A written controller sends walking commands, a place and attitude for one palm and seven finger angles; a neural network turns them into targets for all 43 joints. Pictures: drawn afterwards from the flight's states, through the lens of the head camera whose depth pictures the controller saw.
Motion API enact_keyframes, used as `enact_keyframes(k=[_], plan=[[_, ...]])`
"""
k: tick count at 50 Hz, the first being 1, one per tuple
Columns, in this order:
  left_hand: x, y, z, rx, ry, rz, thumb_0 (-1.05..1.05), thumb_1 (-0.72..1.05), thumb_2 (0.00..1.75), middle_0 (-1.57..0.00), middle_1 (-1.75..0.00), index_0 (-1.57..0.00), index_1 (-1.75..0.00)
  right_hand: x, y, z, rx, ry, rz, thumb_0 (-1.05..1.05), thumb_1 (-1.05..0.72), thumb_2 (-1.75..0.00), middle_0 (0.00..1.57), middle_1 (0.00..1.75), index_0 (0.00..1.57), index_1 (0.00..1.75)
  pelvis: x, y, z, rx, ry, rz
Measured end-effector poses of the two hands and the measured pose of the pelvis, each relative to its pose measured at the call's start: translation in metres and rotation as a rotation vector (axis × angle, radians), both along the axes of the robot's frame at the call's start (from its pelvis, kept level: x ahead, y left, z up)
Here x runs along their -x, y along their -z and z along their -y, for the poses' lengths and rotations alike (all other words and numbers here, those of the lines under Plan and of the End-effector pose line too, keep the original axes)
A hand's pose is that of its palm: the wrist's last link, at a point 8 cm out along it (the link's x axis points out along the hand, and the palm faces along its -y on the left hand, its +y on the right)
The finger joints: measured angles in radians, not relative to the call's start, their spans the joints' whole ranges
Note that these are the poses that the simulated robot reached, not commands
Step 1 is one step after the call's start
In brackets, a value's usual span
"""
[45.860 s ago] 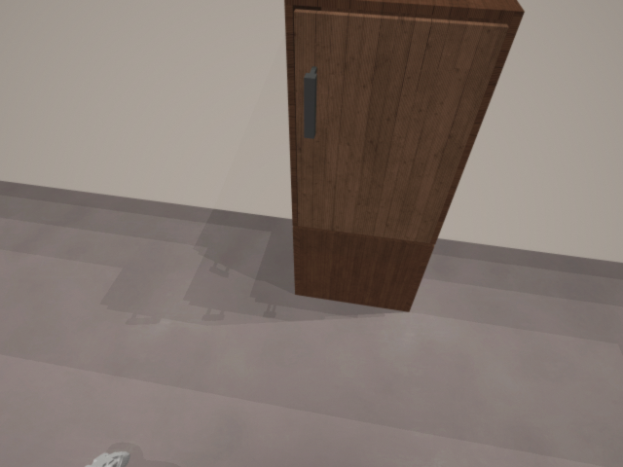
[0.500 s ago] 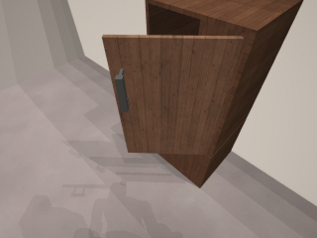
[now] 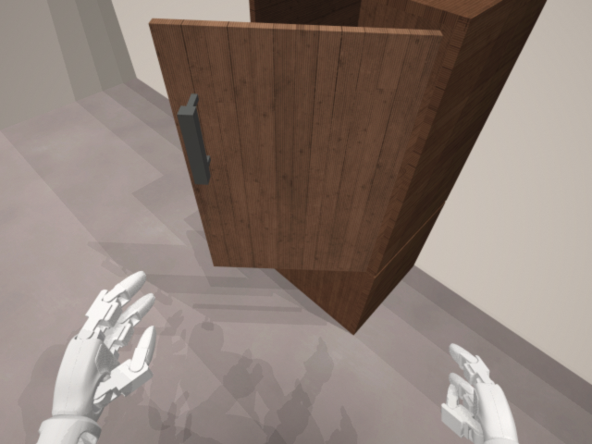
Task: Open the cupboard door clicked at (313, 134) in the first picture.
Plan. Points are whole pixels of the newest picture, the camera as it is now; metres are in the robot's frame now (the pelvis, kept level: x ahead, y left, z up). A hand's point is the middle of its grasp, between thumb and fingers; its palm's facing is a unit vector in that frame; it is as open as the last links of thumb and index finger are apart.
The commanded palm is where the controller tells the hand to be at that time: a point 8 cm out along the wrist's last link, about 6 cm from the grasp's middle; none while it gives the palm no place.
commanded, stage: raise the hand with hooked fingers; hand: left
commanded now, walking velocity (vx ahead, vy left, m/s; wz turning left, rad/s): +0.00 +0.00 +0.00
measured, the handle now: (198, 140) +0.55 +0.19 +0.11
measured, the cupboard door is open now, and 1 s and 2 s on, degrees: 42 42 42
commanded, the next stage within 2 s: move the hooked fingers beside the handle in 1.78 s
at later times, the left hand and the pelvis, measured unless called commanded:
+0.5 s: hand (99, 355) +0.21 +0.24 +0.05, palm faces +0.03 -1.00 -0.04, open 11.0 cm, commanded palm +0.18 +0.29 +0.05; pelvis -0.01 -0.01 -0.02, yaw +0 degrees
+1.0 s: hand (46, 310) +0.25 +0.30 +0.09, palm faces +0.05 -1.00 -0.05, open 13.7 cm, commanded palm +0.22 +0.34 +0.10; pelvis -0.01 +0.03 +0.01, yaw +1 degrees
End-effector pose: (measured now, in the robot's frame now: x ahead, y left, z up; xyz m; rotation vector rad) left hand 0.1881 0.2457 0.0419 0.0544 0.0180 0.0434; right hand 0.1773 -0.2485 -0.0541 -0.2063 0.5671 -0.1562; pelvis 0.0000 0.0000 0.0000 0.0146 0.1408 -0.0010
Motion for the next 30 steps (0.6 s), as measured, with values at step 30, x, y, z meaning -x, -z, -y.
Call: enact_keyframes(k=[30], plan=[[0.006, -0.026, -0.063, -0.017, -0.060, 0.021, 0.00, 0.03, 0.53, -0.26, -0.86, -0.27, -0.86, 0.067, 0.036, -0.002, 0.020, 0.033, -0.172, 0.01, -0.90, -0.90, 0.20, 0.30, 0.20, 0.30, 0.012, 0.010, -0.004, 0.040, -0.020, -0.028]])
